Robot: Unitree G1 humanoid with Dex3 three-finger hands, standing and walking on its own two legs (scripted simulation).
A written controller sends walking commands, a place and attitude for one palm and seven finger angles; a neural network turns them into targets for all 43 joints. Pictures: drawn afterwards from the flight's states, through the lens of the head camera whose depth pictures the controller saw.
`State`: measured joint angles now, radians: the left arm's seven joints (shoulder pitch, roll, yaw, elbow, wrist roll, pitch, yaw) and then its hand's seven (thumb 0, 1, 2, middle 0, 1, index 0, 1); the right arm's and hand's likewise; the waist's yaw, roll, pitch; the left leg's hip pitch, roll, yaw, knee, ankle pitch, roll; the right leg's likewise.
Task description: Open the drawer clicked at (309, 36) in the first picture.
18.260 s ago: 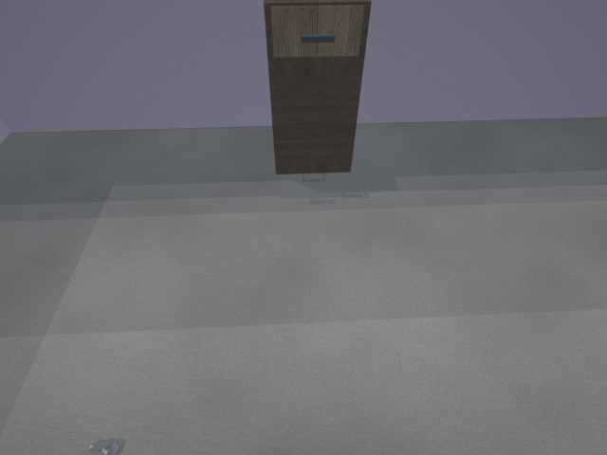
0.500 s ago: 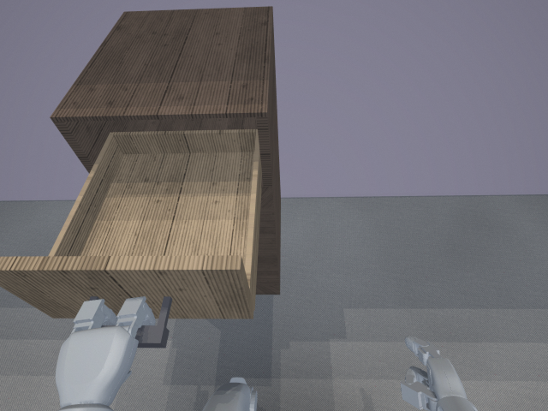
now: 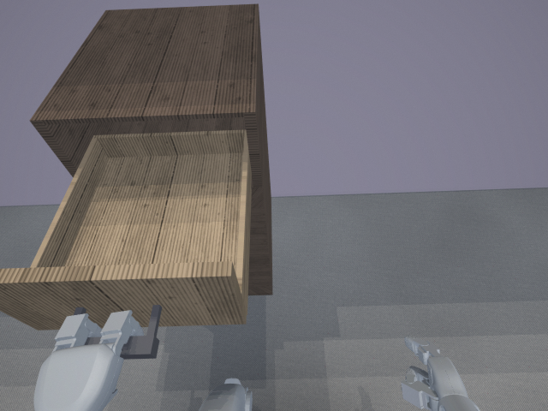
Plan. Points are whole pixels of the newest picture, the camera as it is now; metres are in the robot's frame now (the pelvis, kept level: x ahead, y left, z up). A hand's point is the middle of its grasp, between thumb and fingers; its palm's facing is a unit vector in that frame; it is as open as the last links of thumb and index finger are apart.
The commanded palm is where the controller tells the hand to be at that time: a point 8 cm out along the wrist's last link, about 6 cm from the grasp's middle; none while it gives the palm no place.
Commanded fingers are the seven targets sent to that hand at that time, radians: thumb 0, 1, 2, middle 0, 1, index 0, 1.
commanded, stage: open the thumb to release the handle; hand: left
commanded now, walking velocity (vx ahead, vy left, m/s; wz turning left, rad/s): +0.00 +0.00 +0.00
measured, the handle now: (112, 331) +0.22 +0.24 +0.01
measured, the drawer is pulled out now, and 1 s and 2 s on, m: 0.30 0.29 0.29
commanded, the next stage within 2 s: lift the hand off the handle in 0.56 s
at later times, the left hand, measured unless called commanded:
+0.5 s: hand (108, 373) +0.17 +0.24 -0.01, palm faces -0.03 -0.08 -1.00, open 11.0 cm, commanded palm +0.16 +0.24 +0.04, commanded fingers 0.00 -0.50 0.30 -0.30 -1.20 -0.30 -1.20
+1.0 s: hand (112, 362) +0.19 +0.24 -0.01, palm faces +0.01 -0.07 -1.00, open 13.6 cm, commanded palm +0.18 +0.23 +0.05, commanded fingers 0.00 -0.50 0.30 -0.30 -1.20 -0.30 -1.20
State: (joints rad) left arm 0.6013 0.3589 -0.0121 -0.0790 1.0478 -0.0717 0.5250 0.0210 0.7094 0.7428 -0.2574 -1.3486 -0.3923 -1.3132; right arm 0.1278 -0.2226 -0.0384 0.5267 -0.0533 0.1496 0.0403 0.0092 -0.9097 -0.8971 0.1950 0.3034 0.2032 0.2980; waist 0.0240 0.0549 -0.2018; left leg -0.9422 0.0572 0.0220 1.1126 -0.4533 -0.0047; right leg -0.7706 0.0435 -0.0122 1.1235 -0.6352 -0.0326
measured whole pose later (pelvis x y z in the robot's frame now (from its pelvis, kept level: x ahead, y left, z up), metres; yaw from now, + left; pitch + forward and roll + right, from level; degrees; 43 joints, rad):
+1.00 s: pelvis -0.02 -0.01 +0.01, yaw +3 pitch +14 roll -1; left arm 0.30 0.33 -0.10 0.13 1.06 0.03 0.52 0.00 -0.48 0.30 -0.32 -1.21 -0.34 -1.26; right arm 0.15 -0.21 -0.02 0.61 -0.03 0.10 -0.04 0.01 -0.91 -0.90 0.20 0.30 0.20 0.30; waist 0.06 0.07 -0.17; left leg -0.92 0.03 -0.02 1.06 -0.39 -0.01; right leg -0.74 0.03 -0.06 1.09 -0.60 -0.04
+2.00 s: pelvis +0.00 +0.00 +0.06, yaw +3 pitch +5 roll +0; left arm 0.46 0.43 -0.05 -0.31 0.93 0.07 0.23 0.00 -0.49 0.30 -0.31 -1.20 -0.32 -1.20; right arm 0.13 -0.23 0.02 0.56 0.00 0.11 -0.01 0.01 -0.91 -0.90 0.20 0.30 0.20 0.30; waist 0.09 0.10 -0.10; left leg -0.54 0.01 0.01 0.76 -0.31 0.00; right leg -0.36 0.01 -0.03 0.76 -0.48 -0.02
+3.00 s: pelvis +0.01 +0.01 +0.07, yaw +3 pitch +3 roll -1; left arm 0.58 0.51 0.15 -0.47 0.65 -0.01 0.12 0.00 -0.49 0.30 -0.31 -1.20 -0.33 -1.20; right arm 0.13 -0.25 0.00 0.53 0.02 0.08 -0.01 0.01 -0.91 -0.90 0.19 0.30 0.20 0.30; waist 0.10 0.11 -0.06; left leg -0.44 0.01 0.00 0.67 -0.28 0.01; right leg -0.24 0.01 -0.03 0.63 -0.43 -0.01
